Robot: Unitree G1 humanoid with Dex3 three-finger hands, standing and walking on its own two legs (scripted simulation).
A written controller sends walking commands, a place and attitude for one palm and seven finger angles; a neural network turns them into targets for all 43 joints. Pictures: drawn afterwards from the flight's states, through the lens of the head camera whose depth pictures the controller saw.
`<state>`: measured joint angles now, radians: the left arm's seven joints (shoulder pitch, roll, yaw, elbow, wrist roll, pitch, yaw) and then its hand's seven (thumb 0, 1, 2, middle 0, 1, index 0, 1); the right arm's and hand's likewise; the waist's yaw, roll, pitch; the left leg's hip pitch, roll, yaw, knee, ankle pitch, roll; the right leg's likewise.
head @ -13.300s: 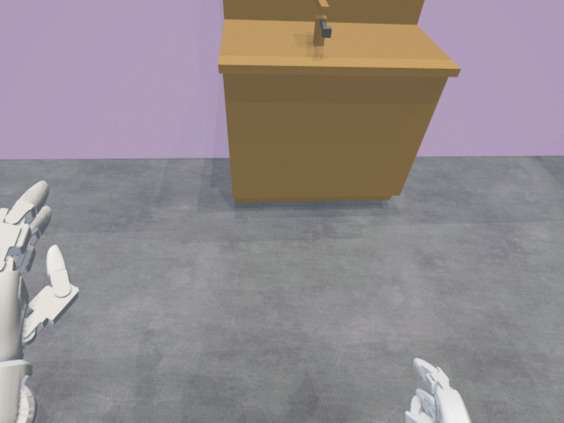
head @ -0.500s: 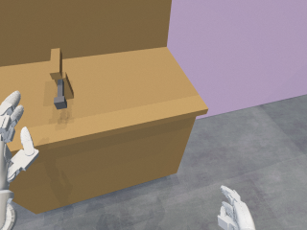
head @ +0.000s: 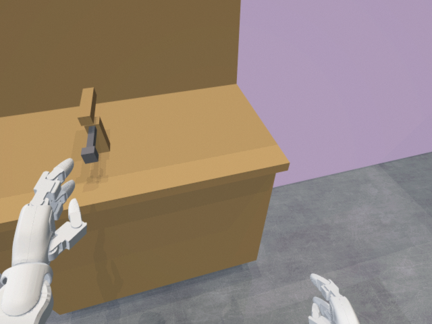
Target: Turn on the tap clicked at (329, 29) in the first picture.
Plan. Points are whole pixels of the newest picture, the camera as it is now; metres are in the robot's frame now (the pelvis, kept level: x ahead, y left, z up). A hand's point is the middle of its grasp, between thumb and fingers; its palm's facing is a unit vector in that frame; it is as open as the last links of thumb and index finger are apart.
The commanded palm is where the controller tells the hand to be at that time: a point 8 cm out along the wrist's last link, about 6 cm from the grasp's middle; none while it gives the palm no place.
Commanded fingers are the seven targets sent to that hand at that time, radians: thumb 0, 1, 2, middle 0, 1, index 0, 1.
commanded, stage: turn the palm inward beside the body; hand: left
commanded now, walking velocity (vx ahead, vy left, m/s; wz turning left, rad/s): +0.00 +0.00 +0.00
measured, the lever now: (90, 154) +0.43 +0.34 +0.07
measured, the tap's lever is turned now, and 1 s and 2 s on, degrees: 0 0 0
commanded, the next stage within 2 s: reach beside the lever's end, fingers flat in 1.90 s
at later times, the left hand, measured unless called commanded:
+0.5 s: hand (82, 234) +0.20 +0.22 +0.13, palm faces +0.55 -0.80 -0.23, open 7.4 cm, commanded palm +0.15 +0.26 +0.16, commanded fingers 0.00 0.90 0.90 -0.20 -0.30 -0.20 -0.30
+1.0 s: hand (67, 248) +0.18 +0.24 +0.13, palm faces +0.51 -0.85 -0.14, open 7.4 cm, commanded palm +0.13 +0.27 +0.14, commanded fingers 0.00 0.90 0.90 -0.20 -0.30 -0.20 -0.30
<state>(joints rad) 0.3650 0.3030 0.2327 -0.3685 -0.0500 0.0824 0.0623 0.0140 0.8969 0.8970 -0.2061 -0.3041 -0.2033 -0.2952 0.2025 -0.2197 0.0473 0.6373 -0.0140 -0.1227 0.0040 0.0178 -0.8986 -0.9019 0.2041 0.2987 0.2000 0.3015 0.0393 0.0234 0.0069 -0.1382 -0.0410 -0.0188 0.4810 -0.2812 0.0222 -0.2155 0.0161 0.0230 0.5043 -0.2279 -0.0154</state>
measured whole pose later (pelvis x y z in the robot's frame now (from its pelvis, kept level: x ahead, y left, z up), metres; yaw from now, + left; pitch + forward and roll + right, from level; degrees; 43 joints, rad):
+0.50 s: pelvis +0.01 -0.05 -0.01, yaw +4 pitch +0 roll +1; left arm 0.37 0.29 0.32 -0.32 -0.17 -0.02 0.13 0.02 0.89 0.90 -0.21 -0.31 -0.21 -0.30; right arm 0.16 -0.24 0.00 0.72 0.00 -0.22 -0.06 0.02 -0.90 -0.90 0.20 0.30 0.20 0.30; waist 0.07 0.04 -0.04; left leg -0.28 0.01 -0.10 0.64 -0.36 -0.03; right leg -0.34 0.06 -0.07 0.65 -0.32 -0.08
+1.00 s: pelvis +0.01 -0.01 -0.02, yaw +3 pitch +0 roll +0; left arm 0.46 0.22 0.24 -0.44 -0.18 -0.02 0.14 0.02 0.89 0.90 -0.21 -0.30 -0.21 -0.30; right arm 0.20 -0.21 0.05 0.68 -0.01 -0.30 -0.08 0.02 -0.90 -0.90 0.20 0.30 0.20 0.30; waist 0.10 0.03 -0.05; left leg -0.30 -0.03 -0.08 0.68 -0.38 0.00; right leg -0.34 0.02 -0.05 0.66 -0.32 -0.03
